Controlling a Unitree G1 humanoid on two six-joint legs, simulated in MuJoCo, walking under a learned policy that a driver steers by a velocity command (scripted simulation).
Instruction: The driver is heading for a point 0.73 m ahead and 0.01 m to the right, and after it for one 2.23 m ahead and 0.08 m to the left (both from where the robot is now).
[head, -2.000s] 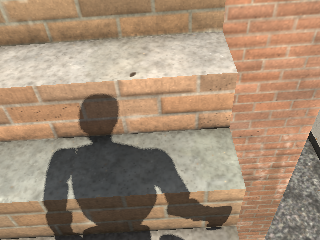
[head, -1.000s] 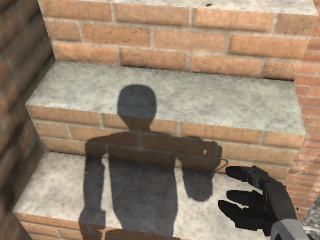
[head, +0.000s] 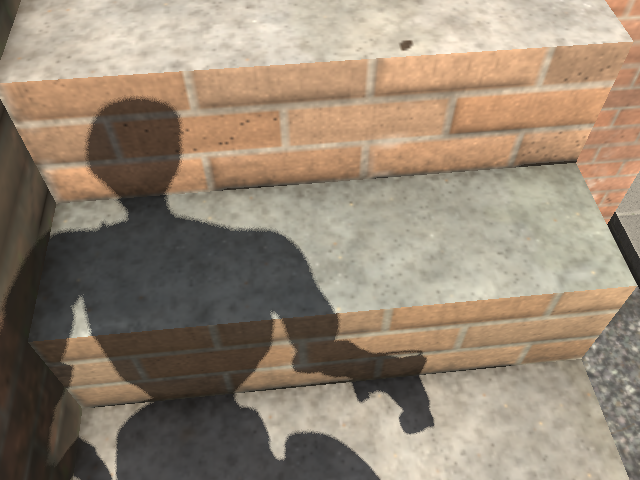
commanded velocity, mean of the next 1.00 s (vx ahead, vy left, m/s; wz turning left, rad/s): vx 0.50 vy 0.00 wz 0.00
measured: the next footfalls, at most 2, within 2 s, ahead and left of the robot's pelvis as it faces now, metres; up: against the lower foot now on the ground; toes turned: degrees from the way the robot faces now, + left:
right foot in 0.52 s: +0.32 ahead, -0.05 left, +0.21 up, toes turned -6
left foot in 0.86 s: +0.59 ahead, +0.23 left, +0.43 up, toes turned -6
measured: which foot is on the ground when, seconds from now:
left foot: down 0.00-0.54, up 0.56-0.84, down 0.86-1.00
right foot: up 0.00-0.50, down 0.52-0.88, up 0.90-1.00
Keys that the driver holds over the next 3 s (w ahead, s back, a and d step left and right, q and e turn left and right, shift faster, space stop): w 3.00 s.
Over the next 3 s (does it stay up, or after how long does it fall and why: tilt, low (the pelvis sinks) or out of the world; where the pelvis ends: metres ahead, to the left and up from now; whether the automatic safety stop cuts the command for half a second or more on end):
stays up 1.05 -0.04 1.09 its command is cut before an obstacle after 2.2 s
